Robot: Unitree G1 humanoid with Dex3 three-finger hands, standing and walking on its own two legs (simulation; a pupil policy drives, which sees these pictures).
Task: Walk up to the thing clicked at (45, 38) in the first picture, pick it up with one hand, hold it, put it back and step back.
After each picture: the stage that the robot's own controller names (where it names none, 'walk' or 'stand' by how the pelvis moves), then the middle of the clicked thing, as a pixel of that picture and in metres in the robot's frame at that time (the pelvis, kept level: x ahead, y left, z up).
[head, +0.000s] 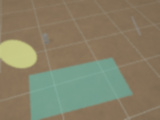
stand; (45, 38) +1.49 +0.44 -0.72
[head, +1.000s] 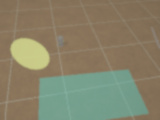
walk; (60, 41) +1.42 +0.22 -0.70
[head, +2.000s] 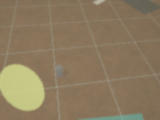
walk; (59, 71) +0.96 +0.20 -0.71
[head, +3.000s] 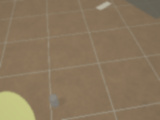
walk; (54, 100) +0.62 +0.27 -0.69
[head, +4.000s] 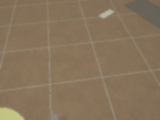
stand; out of the picture +0.47 +0.23 -0.71
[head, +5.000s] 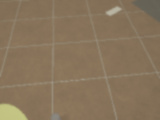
stand; (56, 119) +0.45 +0.22 -0.71
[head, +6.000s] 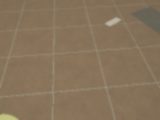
stand; out of the picture +0.42 +0.21 -0.72
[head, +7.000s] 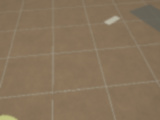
stand; out of the picture +0.42 +0.22 -0.73
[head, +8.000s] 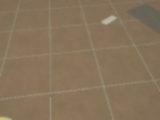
stand; out of the picture +0.41 +0.23 -0.73
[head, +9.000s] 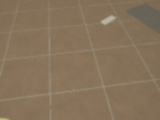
stand; out of the picture +0.40 +0.23 -0.73
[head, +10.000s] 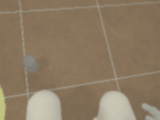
go down; (30, 64) +0.47 +0.25 -0.41
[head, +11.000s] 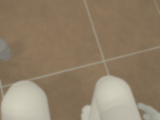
go down; (1, 50) +0.47 +0.30 -0.30
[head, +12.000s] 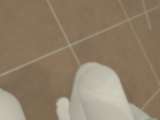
close in; out of the picture +0.44 +0.34 -0.23
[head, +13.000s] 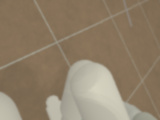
close; out of the picture +0.43 +0.35 -0.23
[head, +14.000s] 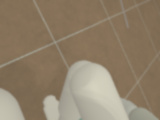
lift; out of the picture +0.42 +0.34 -0.24
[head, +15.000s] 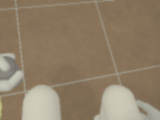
lift; (8, 73) +0.35 +0.26 -0.07
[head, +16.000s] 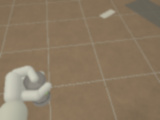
hold; (38, 89) +0.33 +0.17 +0.03
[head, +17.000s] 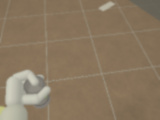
hold; (38, 92) +0.33 +0.17 -0.01
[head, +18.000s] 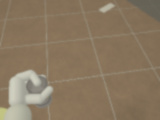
crouch; (40, 92) +0.33 +0.16 -0.01
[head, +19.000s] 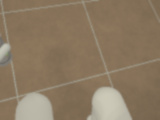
crouch; out of the picture +0.45 +0.26 -0.10
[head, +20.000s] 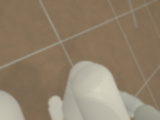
lower; out of the picture +0.42 +0.35 -0.23
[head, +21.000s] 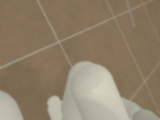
lower; out of the picture +0.41 +0.35 -0.23
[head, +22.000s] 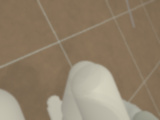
lower; out of the picture +0.41 +0.35 -0.23
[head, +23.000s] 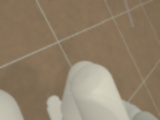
lower; out of the picture +0.41 +0.35 -0.23
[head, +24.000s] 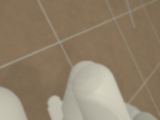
loosen; out of the picture +0.41 +0.34 -0.23
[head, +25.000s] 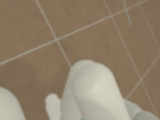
rise; out of the picture +0.41 +0.34 -0.23
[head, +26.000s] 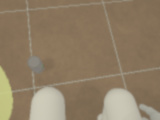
walk; (36, 65) +0.47 +0.26 -0.39
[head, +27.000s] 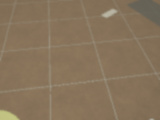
stand; out of the picture +0.40 +0.20 -0.66
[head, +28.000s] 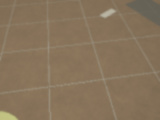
stand; out of the picture +0.40 +0.22 -0.67
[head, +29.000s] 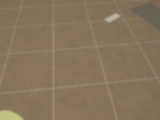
stand; out of the picture +0.40 +0.20 -0.71
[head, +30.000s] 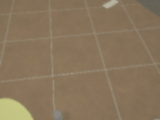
walk; (57, 116) +0.44 +0.18 -0.70
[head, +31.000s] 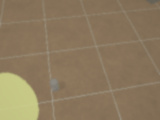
walk; (54, 85) +0.66 +0.22 -0.71
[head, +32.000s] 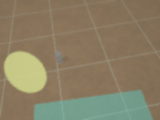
walk; (59, 57) +1.02 +0.30 -0.70
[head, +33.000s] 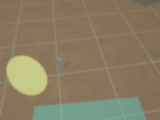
stand; (60, 62) +1.08 +0.26 -0.71
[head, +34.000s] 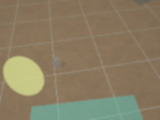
stand; (56, 62) +1.09 +0.28 -0.73
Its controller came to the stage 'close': yes
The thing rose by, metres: 0.70
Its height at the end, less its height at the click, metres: +0.00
